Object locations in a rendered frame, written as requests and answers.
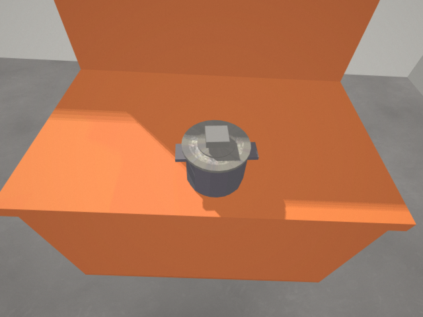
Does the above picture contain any pot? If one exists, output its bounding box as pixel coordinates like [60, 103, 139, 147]
[175, 142, 259, 197]

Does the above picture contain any lid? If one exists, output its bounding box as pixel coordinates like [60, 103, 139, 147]
[181, 120, 251, 173]

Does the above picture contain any knob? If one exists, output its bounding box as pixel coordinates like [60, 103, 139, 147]
[205, 125, 230, 148]

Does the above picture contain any table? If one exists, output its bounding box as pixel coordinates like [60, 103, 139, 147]
[0, 0, 416, 283]

